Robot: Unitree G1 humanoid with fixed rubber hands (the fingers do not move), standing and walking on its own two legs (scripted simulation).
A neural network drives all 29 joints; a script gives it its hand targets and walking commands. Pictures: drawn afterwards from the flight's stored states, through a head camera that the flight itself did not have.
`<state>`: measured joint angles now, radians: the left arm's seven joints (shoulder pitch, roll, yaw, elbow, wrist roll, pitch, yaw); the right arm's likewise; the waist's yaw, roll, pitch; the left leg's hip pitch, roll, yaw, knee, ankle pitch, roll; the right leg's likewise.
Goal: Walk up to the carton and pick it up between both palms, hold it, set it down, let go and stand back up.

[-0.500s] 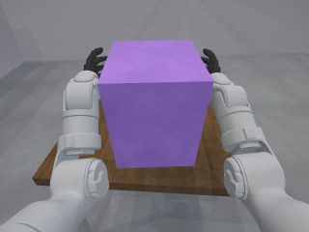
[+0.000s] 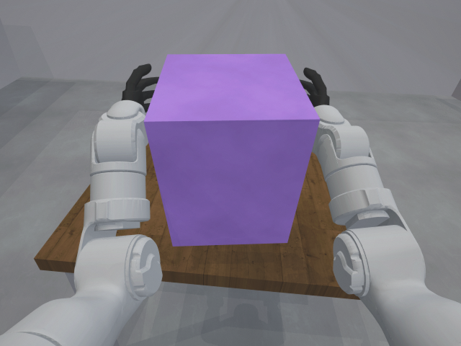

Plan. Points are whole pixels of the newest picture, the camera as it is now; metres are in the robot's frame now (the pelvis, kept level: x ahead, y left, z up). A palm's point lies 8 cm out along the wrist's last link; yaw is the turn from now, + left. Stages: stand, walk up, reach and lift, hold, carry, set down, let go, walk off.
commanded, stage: hold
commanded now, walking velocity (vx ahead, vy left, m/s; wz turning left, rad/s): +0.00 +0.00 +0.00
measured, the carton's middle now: (228, 150) +0.35 +0.01 +0.22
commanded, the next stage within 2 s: none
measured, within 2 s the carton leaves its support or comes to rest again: neither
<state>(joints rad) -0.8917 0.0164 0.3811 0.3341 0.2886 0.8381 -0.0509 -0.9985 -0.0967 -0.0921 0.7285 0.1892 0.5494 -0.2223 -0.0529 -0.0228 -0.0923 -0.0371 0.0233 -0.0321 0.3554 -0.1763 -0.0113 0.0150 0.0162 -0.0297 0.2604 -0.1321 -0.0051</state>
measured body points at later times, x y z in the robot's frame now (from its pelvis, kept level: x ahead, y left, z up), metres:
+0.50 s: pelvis +0.00 +0.00 +0.00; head -0.09 +0.04 +0.44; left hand +0.38 +0.18 +0.27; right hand +0.39 -0.12 +0.29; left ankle +0.02 +0.12 -0.75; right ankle +0.02 -0.12 -0.75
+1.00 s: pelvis +0.00 -0.01 +0.00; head -0.09 +0.00 +0.44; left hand +0.38 +0.16 +0.28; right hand +0.39 -0.14 +0.28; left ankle +0.02 +0.12 -0.75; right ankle +0.02 -0.12 -0.75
